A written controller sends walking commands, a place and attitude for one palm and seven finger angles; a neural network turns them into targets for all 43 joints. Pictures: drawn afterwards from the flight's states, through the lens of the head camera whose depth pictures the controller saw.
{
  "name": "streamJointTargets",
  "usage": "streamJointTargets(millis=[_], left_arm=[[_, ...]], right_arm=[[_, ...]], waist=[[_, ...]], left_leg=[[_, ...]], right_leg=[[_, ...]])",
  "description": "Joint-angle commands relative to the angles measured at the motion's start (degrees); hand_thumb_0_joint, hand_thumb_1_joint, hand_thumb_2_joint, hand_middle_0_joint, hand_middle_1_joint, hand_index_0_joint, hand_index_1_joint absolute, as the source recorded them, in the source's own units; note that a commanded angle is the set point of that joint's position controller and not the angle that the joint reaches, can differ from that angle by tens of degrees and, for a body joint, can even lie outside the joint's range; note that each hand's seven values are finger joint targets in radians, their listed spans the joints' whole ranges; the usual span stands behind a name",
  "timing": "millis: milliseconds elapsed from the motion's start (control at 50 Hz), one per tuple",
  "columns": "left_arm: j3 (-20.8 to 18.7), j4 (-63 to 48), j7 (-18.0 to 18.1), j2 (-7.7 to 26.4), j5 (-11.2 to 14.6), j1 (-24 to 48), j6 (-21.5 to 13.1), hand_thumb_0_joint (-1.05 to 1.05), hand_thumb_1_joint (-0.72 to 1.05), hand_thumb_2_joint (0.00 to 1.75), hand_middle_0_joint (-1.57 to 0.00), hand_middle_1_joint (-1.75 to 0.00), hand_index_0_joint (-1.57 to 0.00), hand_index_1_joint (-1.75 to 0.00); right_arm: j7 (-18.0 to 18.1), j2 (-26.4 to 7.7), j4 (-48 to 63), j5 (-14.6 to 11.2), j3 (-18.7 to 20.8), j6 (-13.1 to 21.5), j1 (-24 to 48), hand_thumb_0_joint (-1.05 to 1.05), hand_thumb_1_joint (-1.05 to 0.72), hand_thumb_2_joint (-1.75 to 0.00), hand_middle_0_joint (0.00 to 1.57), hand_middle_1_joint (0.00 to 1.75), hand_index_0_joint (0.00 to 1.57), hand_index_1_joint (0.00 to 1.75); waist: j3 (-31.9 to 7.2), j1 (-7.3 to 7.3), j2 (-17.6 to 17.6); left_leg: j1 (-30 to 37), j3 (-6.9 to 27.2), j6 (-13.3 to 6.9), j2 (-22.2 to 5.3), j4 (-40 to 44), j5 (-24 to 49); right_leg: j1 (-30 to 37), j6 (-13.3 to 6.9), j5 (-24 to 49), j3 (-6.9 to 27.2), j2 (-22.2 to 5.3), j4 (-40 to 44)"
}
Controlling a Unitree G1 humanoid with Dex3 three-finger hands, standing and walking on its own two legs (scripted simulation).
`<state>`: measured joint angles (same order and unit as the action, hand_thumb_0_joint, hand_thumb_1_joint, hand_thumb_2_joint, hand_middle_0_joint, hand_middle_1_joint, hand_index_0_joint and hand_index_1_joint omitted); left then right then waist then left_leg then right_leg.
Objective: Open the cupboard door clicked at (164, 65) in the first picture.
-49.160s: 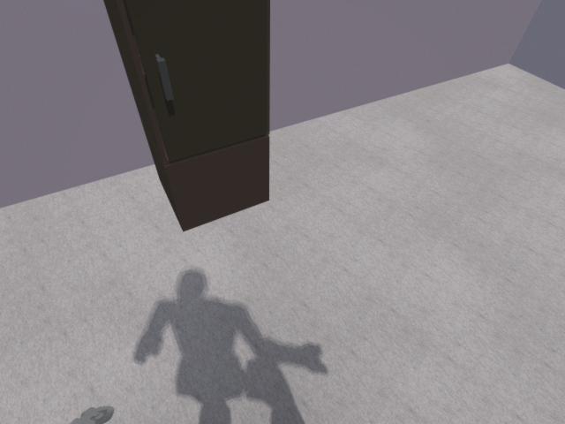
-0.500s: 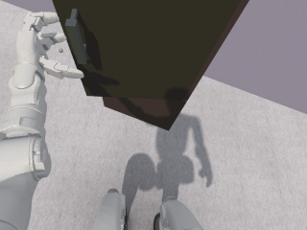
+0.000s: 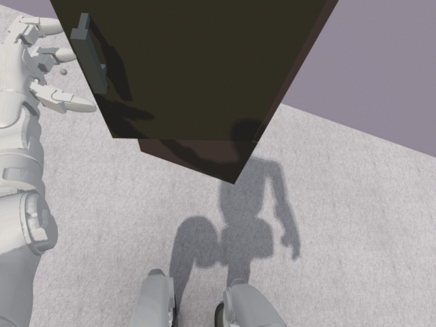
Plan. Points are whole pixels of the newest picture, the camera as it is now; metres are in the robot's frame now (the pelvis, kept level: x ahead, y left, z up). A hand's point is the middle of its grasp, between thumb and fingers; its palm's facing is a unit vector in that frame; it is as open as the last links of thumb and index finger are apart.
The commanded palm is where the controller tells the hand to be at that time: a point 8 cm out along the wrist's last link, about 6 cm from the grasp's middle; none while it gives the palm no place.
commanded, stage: move the hooked fingers beside the handle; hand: left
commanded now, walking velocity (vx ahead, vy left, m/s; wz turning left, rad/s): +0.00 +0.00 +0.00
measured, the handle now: (93, 56) +0.56 +0.19 +0.08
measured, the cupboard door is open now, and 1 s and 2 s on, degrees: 21 21 21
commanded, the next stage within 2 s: slide the fingers in behind the handle in 1.48 s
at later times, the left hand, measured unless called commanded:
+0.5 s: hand (49, 73) +0.52 +0.25 +0.08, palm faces +0.05 -1.00 -0.01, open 14.0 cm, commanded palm +0.50 +0.29 +0.07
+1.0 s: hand (46, 76) +0.52 +0.26 +0.07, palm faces +0.02 -1.00 +0.01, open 14.0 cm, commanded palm +0.51 +0.29 +0.08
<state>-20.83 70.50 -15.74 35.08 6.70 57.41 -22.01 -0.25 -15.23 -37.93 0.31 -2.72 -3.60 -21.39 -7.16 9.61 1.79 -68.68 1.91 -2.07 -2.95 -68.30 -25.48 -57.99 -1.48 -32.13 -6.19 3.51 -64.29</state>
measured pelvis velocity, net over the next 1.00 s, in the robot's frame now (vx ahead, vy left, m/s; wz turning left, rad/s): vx -0.01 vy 0.01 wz -0.03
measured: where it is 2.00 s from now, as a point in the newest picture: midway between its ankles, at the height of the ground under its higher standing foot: outside the picture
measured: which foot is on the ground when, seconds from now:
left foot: down 0.00-1.00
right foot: down 0.00-1.00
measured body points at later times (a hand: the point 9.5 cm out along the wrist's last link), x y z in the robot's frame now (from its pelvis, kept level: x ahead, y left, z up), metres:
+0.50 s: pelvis +0.01 +0.01 +0.00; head +0.15 +0.04 +0.43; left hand +0.51 +0.31 +0.08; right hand -0.01 -0.26 -0.10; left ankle +0.05 +0.09 -0.64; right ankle -0.02 -0.11 -0.64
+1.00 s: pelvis -0.01 +0.01 +0.00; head +0.15 +0.06 +0.42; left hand +0.51 +0.31 +0.07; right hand -0.01 -0.26 -0.10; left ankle +0.05 +0.09 -0.64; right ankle -0.02 -0.11 -0.64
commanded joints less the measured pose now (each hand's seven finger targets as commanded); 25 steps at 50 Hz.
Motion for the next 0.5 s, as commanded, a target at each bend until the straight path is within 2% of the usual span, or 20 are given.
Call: streamJointTargets(millis=[0,40,60,80,100,120,140,160,180,200,220,240,320,360,380,440,460,480], left_arm=[[-0.5,-10.6,-2.3,10.6,-0.5,23.3,-2.1,0.00,-0.50,0.30,-0.30,-1.20,-0.30,-1.20],[-2.4,-11.7,-2.7,13.3,-0.3,23.4,-2.6,0.00,-0.50,0.30,-0.30,-1.20,-0.30,-1.20],[-2.3,-11.7,-2.9,13.0,-0.2,21.8,-2.6,0.00,-0.50,0.30,-0.30,-1.20,-0.30,-1.20],[-1.9,-12.1,-3.1,12.5,0.0,21.7,-2.5,0.00,-0.50,0.30,-0.30,-1.20,-0.30,-1.20],[-2.7,-11.8,-3.2,13.5,0.0,21.9,-2.4,0.00,-0.50,0.30,-0.30,-1.20,-0.30,-1.20],[-3.3,-11.6,-3.3,14.2,0.1,22.0,-2.6,0.00,-0.50,0.30,-0.30,-1.20,-0.30,-1.20],[-4.2,-11.9,-3.3,15.6,0.1,22.3,-2.6,0.00,-0.50,0.30,-0.30,-1.20,-0.30,-1.20],[-4.3,-10.5,-3.3,16.0,-0.3,21.1,-2.2,0.00,-0.50,0.30,-0.30,-1.20,-0.30,-1.20],[-3.7,-11.5,-3.5,15.5,-0.1,22.3,-2.3,0.00,-0.50,0.30,-0.30,-1.20,-0.30,-1.20],[-4.5,-11.3,-3.5,16.0,-0.1,20.9,-2.2,0.00,-0.50,0.30,-0.30,-1.20,-0.30,-1.20],[-5.8,-12.1,-3.4,17.7,-0.1,21.5,-2.6,0.00,-0.50,0.30,-0.30,-1.20,-0.30,-1.20],[-5.9,-13.2,-3.5,17.9,0.1,22.1,-2.9,0.00,-0.50,0.30,-0.30,-1.20,-0.30,-1.20],[-10.0,-15.9,-3.8,22.2,0.5,19.1,-4.2,0.00,-0.50,0.30,-0.30,-1.20,-0.30,-1.20],[-9.3,-15.6,-4.3,21.0,0.5,17.7,-4.2,0.00,-0.50,0.30,-0.30,-1.20,-0.30,-1.20],[-10.2,-15.7,-4.4,22.1,0.5,17.3,-4.2,0.00,-0.50,0.30,-0.30,-1.20,-0.30,-1.20],[-9.6,-14.2,-5.0,21.6,0.6,16.4,-3.6,0.00,-0.50,0.30,-0.30,-1.20,-0.30,-1.20],[-8.7,-13.6,-5.4,20.6,0.5,15.9,-3.3,0.00,-0.50,0.30,-0.30,-1.20,-0.30,-1.20],[-7.6,-12.4,-5.7,19.1,0.8,15.3,-3.0,0.00,-0.50,0.30,-0.30,-1.20,-0.30,-1.20]], right_arm=[[1.3,-11.5,2.2,-0.2,3.9,0.0,-11.3,0.00,-0.90,-0.90,0.20,0.30,0.20,0.30],[1.5,-11.6,2.3,-0.2,3.9,0.0,-11.3,0.00,-0.90,-0.90,0.20,0.30,0.20,0.30],[1.5,-11.5,2.6,-0.2,3.9,-0.2,-11.3,0.00,-0.90,-0.90,0.20,0.30,0.20,0.30],[1.4,-11.5,2.8,-0.2,3.9,-0.2,-11.1,0.00,-0.90,-0.90,0.20,0.30,0.20,0.30],[1.5,-11.6,2.7,-0.3,3.8,-0.2,-11.1,0.00,-0.90,-0.90,0.20,0.30,0.20,0.30],[1.6,-11.5,2.7,-0.3,3.7,-0.2,-11.2,0.00,-0.90,-0.90,0.20,0.30,0.20,0.30],[1.7,-11.8,2.8,-0.4,3.7,-0.3,-11.2,0.00,-0.90,-0.90,0.20,0.30,0.20,0.30],[1.7,-11.8,3.0,-0.4,3.6,-0.4,-11.2,0.00,-0.90,-0.90,0.20,0.30,0.20,0.30],[1.8,-11.7,3.1,-0.4,3.7,-0.5,-11.2,0.00,-0.90,-0.90,0.20,0.30,0.20,0.30],[1.8,-11.8,3.2,-0.5,3.7,-0.4,-11.1,0.00,-0.90,-0.90,0.20,0.30,0.20,0.30],[1.9,-11.9,3.2,-0.3,3.6,-0.4,-11.4,0.00,-0.90,-0.90,0.20,0.30,0.20,0.30],[1.9,-11.9,3.2,-0.4,3.7,-0.3,-11.3,0.00,-0.90,-0.90,0.20,0.30,0.20,0.30],[2.0,-12.1,3.6,-0.2,4.0,-0.1,-11.3,0.00,-0.90,-0.90,0.20,0.30,0.20,0.30],[1.8,-11.9,3.6,-0.4,4.0,-0.2,-11.0,0.00,-0.90,-0.90,0.20,0.30,0.20,0.30],[1.9,-12.1,3.6,-0.4,4.0,-0.3,-10.9,0.00,-0.90,-0.90,0.20,0.30,0.20,0.30],[2.1,-12.2,3.7,-0.7,4.0,-0.5,-10.8,0.00,-0.90,-0.90,0.20,0.30,0.20,0.30],[2.1,-12.1,3.7,-0.7,3.9,-0.7,-10.8,0.00,-0.90,-0.90,0.20,0.30,0.20,0.30],[2.1,-12.1,3.8,-0.8,3.9,-0.8,-10.7,0.00,-0.90,-0.90,0.20,0.30,0.20,0.30]], waist=[[-27.2,2.73,10.0],[-28.9,2.08,11.3],[-29.0,1.81,11.4],[-28.8,1.98,11.3],[-28.3,2.15,10.2],[-27.9,2.03,11.5],[-28.5,2.02,10.5],[-27.5,1.74,10.3],[-27.4,2.17,10.3],[-27.8,1.61,10.3],[-28.3,1.54,10.8],[-29.8,1.39,11.9],[-32.7,-0.14,12.1],[-32.0,-0.28,12.3],[-31.5,-0.40,11.8],[-29.4,0.11,10.9],[-28.3,0.21,11.3],[-26.8,0.61,10.2]], left_leg=[[35.3,4.4,-0.5,0.2,5.4,20.3],[36.3,4.3,-0.4,0.0,5.0,22.1],[36.6,4.3,-0.3,0.1,5.3,22.7],[36.5,4.2,-0.3,0.0,5.3,22.4],[35.6,4.2,-0.4,-0.1,5.1,21.8],[35.8,4.2,-0.4,0.0,5.1,22.3],[35.4,4.1,-0.5,-0.2,5.1,21.9],[34.5,4.1,-0.4,0.0,5.2,21.6],[34.7,4.1,-0.4,-0.2,5.4,21.2],[34.7,4.0,-0.4,-0.1,5.3,21.3],[35.3,4.2,-0.4,-0.2,5.3,22.5],[36.3,4.0,-0.4,-0.2,5.1,23.3],[37.6,3.9,-0.2,-0.3,5.3,26.4],[38.2,3.9,0.0,-0.4,5.7,26.4],[37.8,3.8,0.0,-0.5,5.7,26.0],[37.1,3.6,-0.1,-0.5,6.2,25.2],[37.3,3.8,0.1,-0.5,6.5,24.8],[37.0,3.8,0.0,-0.5,6.7,23.8]], right_leg=[[-1.5,-0.2,18.0,3.7,1.2,9.0],[-0.8,-0.3,19.3,3.9,1.1,8.5],[-0.4,-0.3,19.8,3.8,1.2,8.6],[-0.7,-0.2,19.6,3.9,1.3,8.7],[-0.3,-0.1,19.4,3.9,1.3,8.7],[-0.8,-0.2,19.5,3.9,1.3,8.5],[-0.3,0.0,19.5,4.1,1.3,8.6],[0.1,-0.1,19.4,4.0,1.3,8.6],[-0.2,0.0,18.9,3.8,1.3,8.6],[0.2,0.0,19.1,4.0,1.3,8.7],[0.2,-0.2,19.7,3.9,1.3,8.2],[0.3,0.0,20.4,4.1,1.3,8.3],[3.3,-0.2,23.1,4.3,1.4,7.9],[2.9,-0.1,22.7,4.0,1.5,8.2],[3.3,0.0,22.6,4.0,1.5,8.3],[2.8,0.1,22.3,3.9,1.5,8.7],[2.1,0.1,21.5,3.7,1.6,8.9],[1.1,0.1,20.5,3.6,1.6,9.3]])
